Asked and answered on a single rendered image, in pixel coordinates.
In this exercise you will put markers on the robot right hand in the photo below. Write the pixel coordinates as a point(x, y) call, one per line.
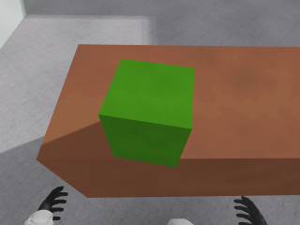
point(254, 214)

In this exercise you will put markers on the robot left hand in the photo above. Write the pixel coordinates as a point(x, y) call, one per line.
point(50, 201)

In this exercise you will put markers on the pedestal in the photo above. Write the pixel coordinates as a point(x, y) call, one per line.
point(245, 137)

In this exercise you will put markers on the carton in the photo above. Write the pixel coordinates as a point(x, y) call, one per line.
point(147, 113)

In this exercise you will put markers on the robot left forearm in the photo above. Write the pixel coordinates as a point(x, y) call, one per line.
point(40, 217)

